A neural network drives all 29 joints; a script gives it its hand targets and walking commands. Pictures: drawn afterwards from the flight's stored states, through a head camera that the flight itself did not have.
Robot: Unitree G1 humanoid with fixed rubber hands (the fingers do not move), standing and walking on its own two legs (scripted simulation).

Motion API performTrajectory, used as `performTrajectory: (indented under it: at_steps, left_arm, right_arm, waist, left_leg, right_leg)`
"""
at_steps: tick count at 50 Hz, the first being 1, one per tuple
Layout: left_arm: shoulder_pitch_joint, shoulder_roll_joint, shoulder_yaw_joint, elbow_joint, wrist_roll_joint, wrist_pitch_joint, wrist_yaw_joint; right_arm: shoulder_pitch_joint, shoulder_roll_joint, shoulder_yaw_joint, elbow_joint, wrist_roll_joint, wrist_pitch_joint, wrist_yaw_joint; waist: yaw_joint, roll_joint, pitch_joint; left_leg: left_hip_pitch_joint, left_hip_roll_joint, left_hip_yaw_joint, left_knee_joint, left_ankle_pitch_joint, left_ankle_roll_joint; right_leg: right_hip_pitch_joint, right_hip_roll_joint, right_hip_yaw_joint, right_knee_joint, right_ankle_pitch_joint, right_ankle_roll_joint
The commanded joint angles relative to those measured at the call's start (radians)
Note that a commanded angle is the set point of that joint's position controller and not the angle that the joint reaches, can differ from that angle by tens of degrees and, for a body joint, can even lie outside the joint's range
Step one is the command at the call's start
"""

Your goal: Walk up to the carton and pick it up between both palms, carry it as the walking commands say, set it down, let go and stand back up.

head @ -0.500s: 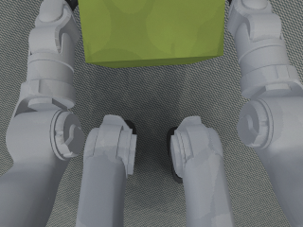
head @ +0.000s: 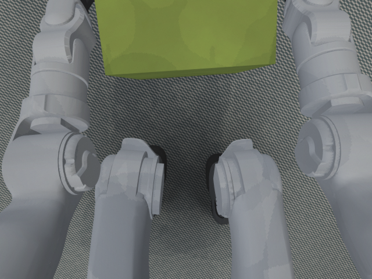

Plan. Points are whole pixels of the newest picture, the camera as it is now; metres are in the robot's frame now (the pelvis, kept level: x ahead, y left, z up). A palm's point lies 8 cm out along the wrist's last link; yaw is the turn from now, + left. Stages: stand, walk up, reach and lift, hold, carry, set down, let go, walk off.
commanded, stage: set down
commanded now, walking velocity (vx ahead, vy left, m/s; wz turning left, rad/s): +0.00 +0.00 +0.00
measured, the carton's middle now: (184, 2) +0.56 +0.01 -0.24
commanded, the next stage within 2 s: none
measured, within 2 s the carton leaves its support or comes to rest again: neither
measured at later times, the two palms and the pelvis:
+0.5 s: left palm out of the picture +0.54 +0.18 -0.16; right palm out of the picture +0.56 -0.16 -0.16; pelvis +0.00 +0.00 -0.01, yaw +0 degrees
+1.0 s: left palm out of the picture +0.55 +0.19 -0.17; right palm out of the picture +0.56 -0.17 -0.17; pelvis +0.00 +0.00 -0.01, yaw +0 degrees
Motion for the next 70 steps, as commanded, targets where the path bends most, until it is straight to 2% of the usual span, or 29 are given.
performTrajectory:
  at_steps: [1, 15, 26, 32, 36, 39, 43, 45, 47, 49, 52, 60, 66, 70]
  left_arm:
    - [-0.606, -0.844, -0.358, -0.088, -0.081, 0.001, -0.276]
    - [-0.547, -0.805, -0.295, -0.025, -0.033, 0.017, -0.293]
    - [-0.516, -0.747, -0.255, 0.000, -0.017, 0.017, -0.291]
    - [-0.475, -0.633, -0.209, 0.017, -0.001, 0.000, -0.260]
    - [-0.441, -0.498, -0.170, 0.023, 0.009, -0.019, -0.224]
    - [-0.397, -0.294, -0.117, 0.033, 0.022, -0.043, -0.169]
    - [-0.322, 0.085, -0.047, 0.061, 0.001, -0.093, -0.052]
    - [-0.339, 0.165, -0.059, 0.066, -0.046, -0.112, -0.011]
    - [-0.355, 0.212, -0.078, 0.059, -0.085, -0.130, 0.015]
    - [-0.356, 0.236, -0.096, 0.066, -0.112, -0.141, 0.029]
    - [-0.334, 0.243, -0.112, 0.096, -0.134, -0.142, 0.031]
    - [-0.331, 0.244, -0.142, 0.123, -0.165, -0.137, 0.008]
    - [-0.367, 0.281, -0.146, 0.095, -0.177, -0.125, 0.004]
    - [-0.373, 0.299, -0.149, 0.000, -0.190, -0.108, 0.019]
  right_arm:
    - [-0.473, 0.916, 0.281, -0.097, 0.077, -0.005, 0.271]
    - [-0.423, 0.861, 0.241, -0.047, 0.041, 0.009, 0.294]
    - [-0.411, 0.788, 0.215, -0.034, 0.021, 0.011, 0.289]
    - [-0.384, 0.662, 0.177, -0.011, -0.002, -0.005, 0.253]
    - [-0.350, 0.529, 0.139, 0.007, -0.017, -0.022, 0.213]
    - [-0.315, 0.324, 0.094, 0.019, -0.032, -0.042, 0.157]
    - [-0.282, -0.059, 0.048, 0.016, -0.010, -0.080, 0.038]
    - [-0.342, -0.150, 0.070, -0.034, 0.043, -0.103, -0.004]
    - [-0.368, -0.184, 0.089, -0.049, 0.087, -0.112, -0.022]
    - [-0.366, -0.194, 0.112, -0.035, 0.119, -0.115, -0.029]
    - [-0.340, -0.202, 0.130, 0.005, 0.142, -0.117, -0.025]
    - [-0.322, -0.245, 0.139, 0.071, 0.150, -0.119, 0.007]
    - [-0.371, -0.287, 0.143, 0.045, 0.166, -0.114, 0.017]
    - [-0.384, -0.305, 0.145, -0.055, 0.183, -0.098, 0.003]
  waist:
    - [0.020, -0.033, -1.024]
    - [0.013, -0.037, -0.863]
    - [0.008, -0.042, -0.819]
    - [0.007, -0.047, -0.841]
    - [0.008, -0.044, -0.869]
    - [0.008, -0.042, -0.905]
    - [0.007, -0.041, -1.019]
    - [0.017, -0.038, -1.117]
    - [0.038, -0.047, -1.205]
    - [0.051, -0.060, -1.246]
    - [0.053, -0.062, -1.213]
    - [0.031, -0.044, -1.125]
    - [0.038, -0.045, -1.191]
    - [0.040, -0.051, -1.415]
  left_leg:
    - [0.491, -0.027, -0.011, -0.113, 0.322, 0.023]
    - [0.444, -0.022, -0.019, -0.109, 0.239, 0.032]
    - [0.446, -0.018, -0.020, -0.100, 0.213, 0.029]
    - [0.466, -0.015, -0.016, -0.094, 0.222, 0.017]
    - [0.485, -0.010, -0.013, -0.092, 0.228, 0.007]
    - [0.509, -0.004, -0.010, -0.091, 0.233, -0.004]
    - [0.579, 0.005, -0.013, -0.089, 0.284, -0.016]
    - [0.617, 0.011, -0.023, -0.078, 0.353, -0.016]
    - [0.625, 0.019, -0.022, -0.069, 0.411, -0.016]
    - [0.612, 0.028, -0.021, -0.068, 0.430, -0.013]
    - [0.579, 0.038, -0.021, -0.076, 0.416, -0.011]
    - [0.563, 0.054, -0.041, -0.099, 0.365, -0.011]
    - [0.640, 0.055, -0.046, -0.103, 0.363, -0.004]
    - [0.759, 0.045, -0.028, -0.116, 0.420, 0.005]
  right_leg:
    - [0.419, -0.005, 0.065, -0.201, 0.362, 0.000]
    - [0.354, -0.015, 0.071, -0.201, 0.269, -0.003]
    - [0.370, -0.024, 0.070, -0.194, 0.239, 0.000]
    - [0.419, -0.031, 0.066, -0.190, 0.257, 0.010]
    - [0.461, -0.037, 0.065, -0.188, 0.274, 0.019]
    - [0.502, -0.045, 0.063, -0.189, 0.287, 0.030]
    - [0.570, -0.058, 0.065, -0.191, 0.334, 0.042]
    - [0.584, -0.059, 0.076, -0.181, 0.394, 0.043]
    - [0.616, -0.064, 0.089, -0.165, 0.460, 0.044]
    - [0.631, -0.071, 0.098, -0.158, 0.488, 0.045]
    - [0.582, -0.080, 0.101, -0.168, 0.464, 0.045]
    - [0.456, -0.097, 0.084, -0.183, 0.362, 0.033]
    - [0.466, -0.099, 0.068, -0.184, 0.330, 0.028]
    - [0.588, -0.092, 0.057, -0.202, 0.389, 0.028]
